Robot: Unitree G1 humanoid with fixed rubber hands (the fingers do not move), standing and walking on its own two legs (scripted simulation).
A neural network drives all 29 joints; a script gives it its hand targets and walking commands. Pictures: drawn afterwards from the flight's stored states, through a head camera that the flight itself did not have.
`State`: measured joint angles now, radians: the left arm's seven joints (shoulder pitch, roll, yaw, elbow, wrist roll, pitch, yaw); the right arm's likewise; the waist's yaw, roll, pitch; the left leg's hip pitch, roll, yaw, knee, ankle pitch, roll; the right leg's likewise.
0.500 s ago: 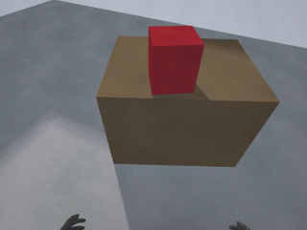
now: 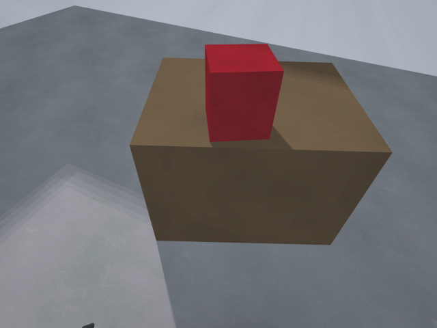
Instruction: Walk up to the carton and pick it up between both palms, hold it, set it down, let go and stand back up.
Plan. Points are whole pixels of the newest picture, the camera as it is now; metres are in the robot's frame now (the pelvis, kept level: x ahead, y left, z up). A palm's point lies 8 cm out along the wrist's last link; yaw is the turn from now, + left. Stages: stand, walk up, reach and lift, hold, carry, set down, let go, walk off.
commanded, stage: walk up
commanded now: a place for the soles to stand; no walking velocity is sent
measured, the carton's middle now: (238, 93) +0.84 -0.04 +0.01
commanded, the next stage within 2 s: none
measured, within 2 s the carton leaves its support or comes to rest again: neither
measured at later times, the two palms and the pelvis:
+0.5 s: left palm out of the picture +0.11 +0.30 -0.13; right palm (366, 320) +0.19 -0.27 -0.07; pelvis +0.09 +0.03 -0.01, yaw +0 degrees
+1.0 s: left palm (97, 295) +0.23 +0.25 -0.10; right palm (383, 298) +0.24 -0.33 -0.09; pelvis +0.18 -0.04 +0.00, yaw -1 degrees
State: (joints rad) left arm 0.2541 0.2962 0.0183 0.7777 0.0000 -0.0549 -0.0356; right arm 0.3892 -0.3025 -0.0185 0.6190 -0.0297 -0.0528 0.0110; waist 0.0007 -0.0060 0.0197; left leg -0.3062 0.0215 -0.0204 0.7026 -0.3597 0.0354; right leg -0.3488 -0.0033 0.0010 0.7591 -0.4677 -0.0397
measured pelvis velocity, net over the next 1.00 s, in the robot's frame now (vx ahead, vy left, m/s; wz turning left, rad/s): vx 0.18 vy -0.04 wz -0.02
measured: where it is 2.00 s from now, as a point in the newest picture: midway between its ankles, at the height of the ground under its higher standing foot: (220, 314)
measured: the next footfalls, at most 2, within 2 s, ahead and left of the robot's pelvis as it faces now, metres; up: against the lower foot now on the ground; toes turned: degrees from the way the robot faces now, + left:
left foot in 0.44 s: +0.21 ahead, +0.13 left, +0.00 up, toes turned +1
right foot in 0.86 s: +0.28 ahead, -0.14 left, +0.00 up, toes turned -2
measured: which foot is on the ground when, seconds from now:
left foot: down 0.00-0.04, up 0.06-0.42, down 0.44-0.88, up 0.90-1.00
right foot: down 0.00-0.44, up 0.46-0.84, down 0.86-1.00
